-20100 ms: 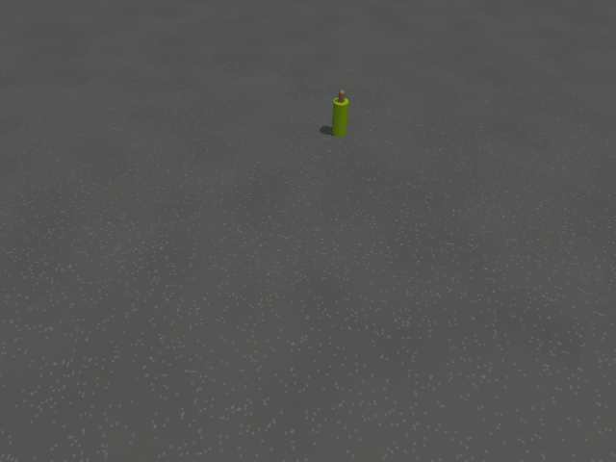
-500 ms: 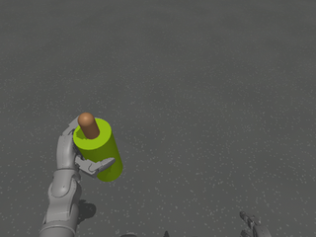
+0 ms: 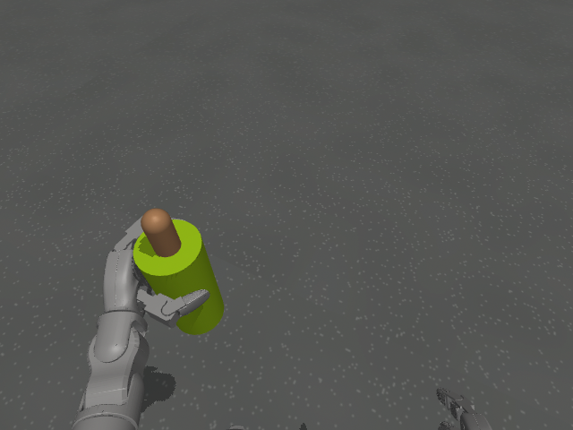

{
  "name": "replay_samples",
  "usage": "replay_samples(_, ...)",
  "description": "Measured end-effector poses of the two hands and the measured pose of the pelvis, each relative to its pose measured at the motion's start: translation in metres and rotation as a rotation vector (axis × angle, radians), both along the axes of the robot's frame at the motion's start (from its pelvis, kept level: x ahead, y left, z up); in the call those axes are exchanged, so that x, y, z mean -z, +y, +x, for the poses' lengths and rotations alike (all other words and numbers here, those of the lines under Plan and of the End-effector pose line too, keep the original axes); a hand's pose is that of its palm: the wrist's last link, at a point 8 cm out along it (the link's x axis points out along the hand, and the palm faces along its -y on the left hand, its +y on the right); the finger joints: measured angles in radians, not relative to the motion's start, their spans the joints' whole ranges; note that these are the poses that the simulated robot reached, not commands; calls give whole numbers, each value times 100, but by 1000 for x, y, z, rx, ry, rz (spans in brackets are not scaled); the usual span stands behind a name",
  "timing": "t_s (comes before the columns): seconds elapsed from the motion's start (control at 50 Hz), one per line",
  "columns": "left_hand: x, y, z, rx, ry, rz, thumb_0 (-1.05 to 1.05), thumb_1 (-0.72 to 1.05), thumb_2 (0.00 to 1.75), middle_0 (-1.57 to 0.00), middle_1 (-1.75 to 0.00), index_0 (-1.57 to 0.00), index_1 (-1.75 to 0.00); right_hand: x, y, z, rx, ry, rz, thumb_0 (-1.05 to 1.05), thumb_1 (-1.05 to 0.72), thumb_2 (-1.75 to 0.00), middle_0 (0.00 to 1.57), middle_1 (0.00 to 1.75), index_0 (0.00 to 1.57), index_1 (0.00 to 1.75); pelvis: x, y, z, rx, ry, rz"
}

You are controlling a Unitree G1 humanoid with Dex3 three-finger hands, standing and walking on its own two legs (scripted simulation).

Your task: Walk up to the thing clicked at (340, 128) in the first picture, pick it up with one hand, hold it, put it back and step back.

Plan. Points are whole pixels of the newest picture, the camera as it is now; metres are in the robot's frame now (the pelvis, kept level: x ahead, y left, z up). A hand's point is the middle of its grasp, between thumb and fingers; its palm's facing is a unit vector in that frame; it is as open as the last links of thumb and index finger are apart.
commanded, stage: hold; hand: left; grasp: from the side
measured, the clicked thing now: (180, 272) +0.32 +0.16 +0.05
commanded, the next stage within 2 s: crouch in 1.02 s
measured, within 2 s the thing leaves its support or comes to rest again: neither
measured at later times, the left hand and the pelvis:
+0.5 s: hand (173, 267) +0.32 +0.17 +0.06, palm faces +0.10 -0.99 +0.01, open 11.3 cm; pelvis -0.01 +0.00 +0.00, yaw +0 degrees
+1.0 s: hand (171, 268) +0.32 +0.17 +0.06, palm faces +0.11 -0.99 +0.00, open 11.3 cm; pelvis +0.00 +0.00 +0.00, yaw +0 degrees
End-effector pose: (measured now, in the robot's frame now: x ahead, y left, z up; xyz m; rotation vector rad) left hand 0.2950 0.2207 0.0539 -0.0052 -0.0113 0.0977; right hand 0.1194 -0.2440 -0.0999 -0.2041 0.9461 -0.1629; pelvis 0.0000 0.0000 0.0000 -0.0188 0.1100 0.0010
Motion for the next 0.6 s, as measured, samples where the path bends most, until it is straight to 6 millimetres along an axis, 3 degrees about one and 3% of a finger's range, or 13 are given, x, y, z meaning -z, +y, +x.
replay_samples(0.6,3,4,0,-6,4,7,0,-54,106,-67,-100,-66,-98,0,3,-7,5,2,-2,1,-93,-90,20,30,20,30,1,3,-6,2,2,-2)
